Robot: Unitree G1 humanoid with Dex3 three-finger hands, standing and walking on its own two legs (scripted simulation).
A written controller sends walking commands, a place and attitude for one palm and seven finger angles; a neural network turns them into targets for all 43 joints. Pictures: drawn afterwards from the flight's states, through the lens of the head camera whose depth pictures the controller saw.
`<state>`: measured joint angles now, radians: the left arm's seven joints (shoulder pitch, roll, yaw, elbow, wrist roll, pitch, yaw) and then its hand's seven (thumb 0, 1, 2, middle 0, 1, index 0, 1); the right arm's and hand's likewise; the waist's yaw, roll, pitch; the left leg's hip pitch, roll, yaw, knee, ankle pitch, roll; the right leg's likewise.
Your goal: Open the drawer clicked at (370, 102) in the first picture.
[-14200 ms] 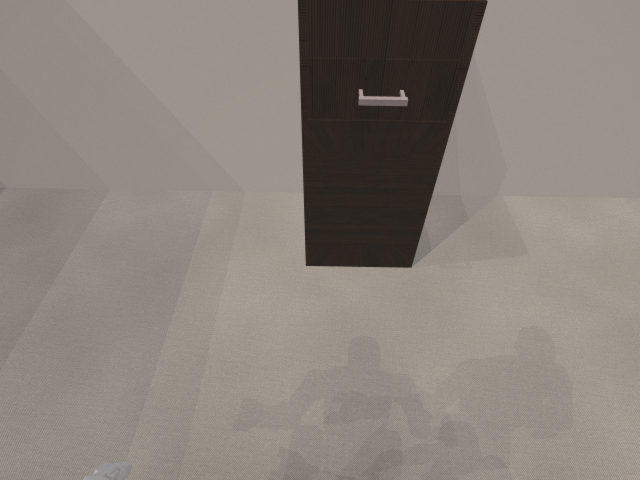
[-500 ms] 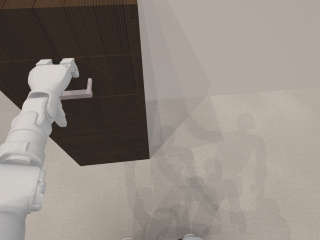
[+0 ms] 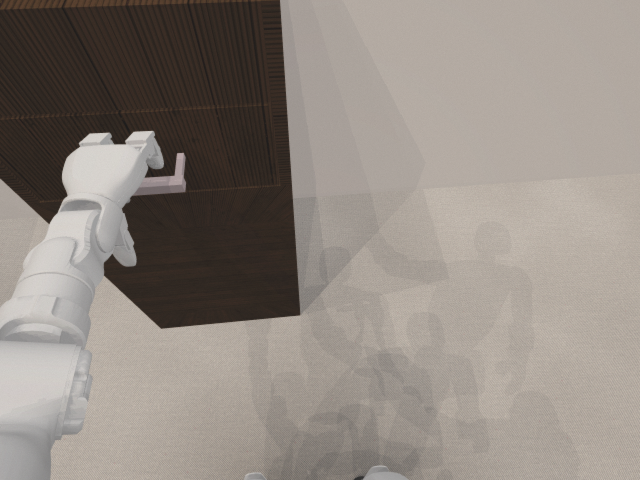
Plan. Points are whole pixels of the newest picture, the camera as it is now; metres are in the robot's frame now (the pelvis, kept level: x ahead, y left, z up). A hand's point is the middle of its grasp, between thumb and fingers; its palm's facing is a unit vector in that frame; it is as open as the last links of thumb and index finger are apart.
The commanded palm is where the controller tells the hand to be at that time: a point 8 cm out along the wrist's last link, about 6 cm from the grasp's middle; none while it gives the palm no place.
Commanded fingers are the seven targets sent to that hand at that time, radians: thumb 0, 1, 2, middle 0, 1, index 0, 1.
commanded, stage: lower the fingers behind the handle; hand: left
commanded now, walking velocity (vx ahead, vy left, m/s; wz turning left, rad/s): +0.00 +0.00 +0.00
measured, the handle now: (140, 175) +0.53 +0.25 +0.01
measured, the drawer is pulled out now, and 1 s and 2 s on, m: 0.00 0.00 0.00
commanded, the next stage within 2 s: close the thumb around the handle in 1.24 s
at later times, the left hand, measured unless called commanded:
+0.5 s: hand (136, 205) +0.48 +0.24 +0.01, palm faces -0.07 +0.00 -1.00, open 13.8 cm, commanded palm +0.47 +0.23 +0.06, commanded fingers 0.00 -0.50 0.30 -0.30 -1.20 -0.30 -1.20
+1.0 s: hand (147, 214) +0.48 +0.24 -0.01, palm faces -0.08 +0.01 -1.00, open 13.8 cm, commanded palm +0.47 +0.23 +0.04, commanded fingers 0.00 -0.50 0.30 -0.30 -1.20 -0.30 -1.20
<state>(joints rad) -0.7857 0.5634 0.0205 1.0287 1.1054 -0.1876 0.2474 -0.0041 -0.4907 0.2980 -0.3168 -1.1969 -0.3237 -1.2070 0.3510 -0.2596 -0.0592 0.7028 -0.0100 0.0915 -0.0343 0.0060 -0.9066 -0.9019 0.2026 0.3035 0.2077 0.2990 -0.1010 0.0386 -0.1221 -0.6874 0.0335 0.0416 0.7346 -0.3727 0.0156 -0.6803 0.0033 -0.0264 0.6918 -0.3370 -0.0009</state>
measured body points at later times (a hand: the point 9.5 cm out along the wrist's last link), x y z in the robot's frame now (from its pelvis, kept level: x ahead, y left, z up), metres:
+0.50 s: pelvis -0.01 +0.01 -0.01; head +0.10 +0.00 +0.42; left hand +0.48 +0.24 +0.06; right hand -0.02 -0.27 -0.14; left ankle -0.02 +0.11 -0.71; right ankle -0.01 -0.12 -0.71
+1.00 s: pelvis -0.02 +0.00 -0.02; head +0.11 +0.00 +0.41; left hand +0.48 +0.23 +0.04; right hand -0.02 -0.28 -0.15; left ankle -0.02 +0.11 -0.71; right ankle -0.02 -0.12 -0.71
